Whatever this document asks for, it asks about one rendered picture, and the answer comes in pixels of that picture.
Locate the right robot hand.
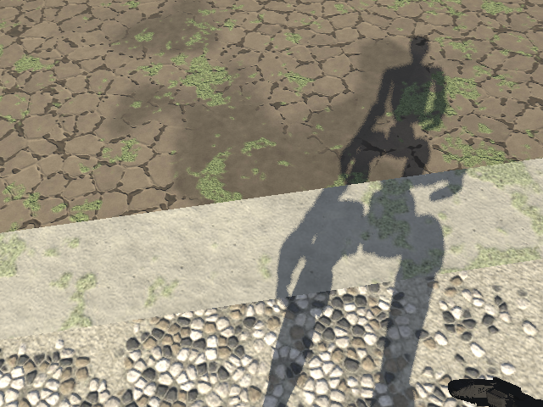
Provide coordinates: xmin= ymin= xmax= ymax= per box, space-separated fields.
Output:
xmin=448 ymin=377 xmax=543 ymax=407

